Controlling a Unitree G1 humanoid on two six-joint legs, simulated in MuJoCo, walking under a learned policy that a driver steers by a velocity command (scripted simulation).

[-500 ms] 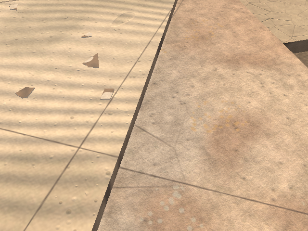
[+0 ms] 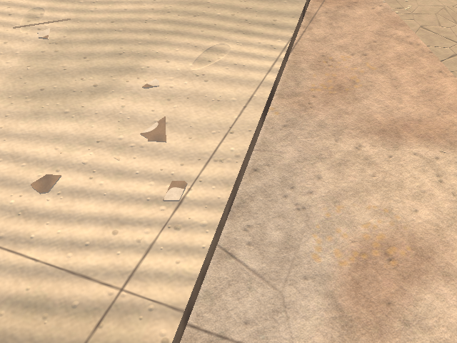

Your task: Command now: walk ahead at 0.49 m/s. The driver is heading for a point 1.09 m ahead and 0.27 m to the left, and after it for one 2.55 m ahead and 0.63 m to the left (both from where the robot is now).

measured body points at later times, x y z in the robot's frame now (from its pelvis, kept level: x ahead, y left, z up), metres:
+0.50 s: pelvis +0.27 +0.07 +0.00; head +0.29 +0.09 +0.45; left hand +0.38 +0.33 -0.14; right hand +0.28 -0.19 -0.13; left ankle +0.28 +0.15 -0.75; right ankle +0.29 -0.10 -0.65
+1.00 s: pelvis +0.53 -0.01 -0.01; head +0.55 -0.01 +0.44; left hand +0.58 +0.27 -0.13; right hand +0.63 -0.27 -0.14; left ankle +0.45 +0.12 -0.61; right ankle +0.59 -0.11 -0.75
